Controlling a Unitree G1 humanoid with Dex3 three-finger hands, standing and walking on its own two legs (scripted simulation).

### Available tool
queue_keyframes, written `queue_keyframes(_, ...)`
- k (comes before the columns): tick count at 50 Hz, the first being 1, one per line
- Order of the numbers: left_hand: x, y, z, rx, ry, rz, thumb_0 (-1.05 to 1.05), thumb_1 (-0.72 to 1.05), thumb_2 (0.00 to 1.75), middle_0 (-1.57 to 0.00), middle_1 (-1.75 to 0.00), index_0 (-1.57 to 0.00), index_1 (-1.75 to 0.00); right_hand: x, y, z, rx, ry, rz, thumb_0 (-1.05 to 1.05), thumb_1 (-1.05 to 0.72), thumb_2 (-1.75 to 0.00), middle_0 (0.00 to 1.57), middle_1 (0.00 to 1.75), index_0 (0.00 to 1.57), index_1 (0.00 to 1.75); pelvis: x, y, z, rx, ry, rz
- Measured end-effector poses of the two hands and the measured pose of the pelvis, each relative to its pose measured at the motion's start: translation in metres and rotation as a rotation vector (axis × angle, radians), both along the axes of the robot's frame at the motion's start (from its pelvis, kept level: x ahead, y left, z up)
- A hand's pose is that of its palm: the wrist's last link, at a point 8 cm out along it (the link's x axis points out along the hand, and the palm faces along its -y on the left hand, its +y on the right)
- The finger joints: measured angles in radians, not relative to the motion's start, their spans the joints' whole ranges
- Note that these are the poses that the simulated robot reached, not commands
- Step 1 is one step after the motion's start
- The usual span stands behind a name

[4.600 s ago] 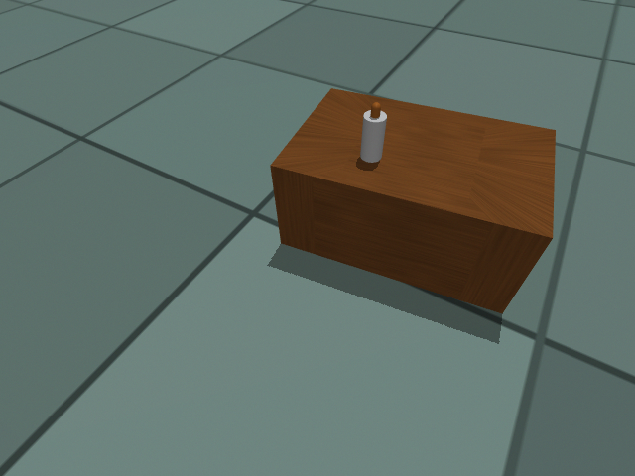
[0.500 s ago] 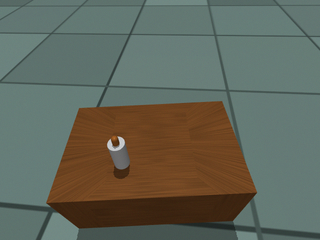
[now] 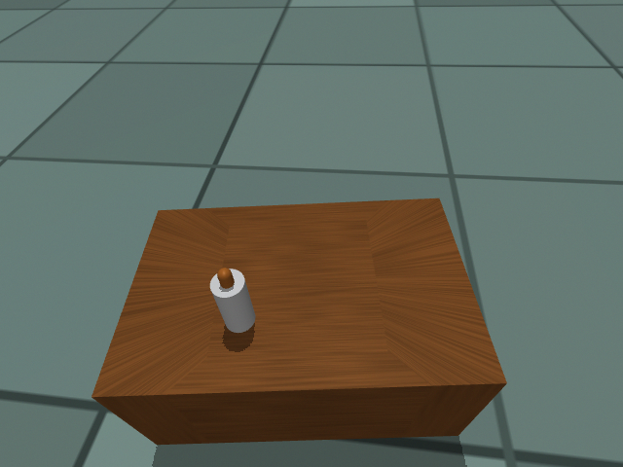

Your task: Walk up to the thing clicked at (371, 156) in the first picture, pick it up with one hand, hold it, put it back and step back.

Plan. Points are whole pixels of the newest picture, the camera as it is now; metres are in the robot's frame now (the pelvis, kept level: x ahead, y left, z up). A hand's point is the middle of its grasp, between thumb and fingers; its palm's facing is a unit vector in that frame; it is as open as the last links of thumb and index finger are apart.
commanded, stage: stand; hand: left
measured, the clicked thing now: (232, 296) +0.53 +0.22 -0.26
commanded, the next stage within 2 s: go down in 1.64 s
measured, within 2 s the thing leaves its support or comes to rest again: neither
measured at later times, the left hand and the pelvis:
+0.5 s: hand out of the picture +0.09 +0.25 -0.15, palm faces -0.02 -0.94 -0.35, open 7.4 cm; pelvis +0.00 -0.01 +0.00, yaw +0 degrees
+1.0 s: hand out of the picture +0.08 +0.25 -0.15, palm faces -0.02 -0.94 -0.35, open 7.4 cm; pelvis +0.00 -0.01 +0.00, yaw +0 degrees
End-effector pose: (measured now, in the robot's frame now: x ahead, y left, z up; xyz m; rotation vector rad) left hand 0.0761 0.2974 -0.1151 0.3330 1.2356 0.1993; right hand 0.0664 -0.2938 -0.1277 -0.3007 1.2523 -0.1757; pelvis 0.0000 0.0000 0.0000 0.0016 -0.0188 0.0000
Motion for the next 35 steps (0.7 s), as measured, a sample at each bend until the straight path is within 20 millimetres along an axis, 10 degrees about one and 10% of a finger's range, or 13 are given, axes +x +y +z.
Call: queue_keyframes(35,-0.004,-0.004,0.001,0.003,-0.005,0.011,0.01,0.9,0.9,-0.21,-0.3,-0.2,-0.3,-0.007,-0.006,-0.001,-0.001,0.007,0.003,0.0,-0.9,-0.89,0.2,0.3,0.21,0.3,0.0,-0.006,0.0,0.0,-0.009,0.005)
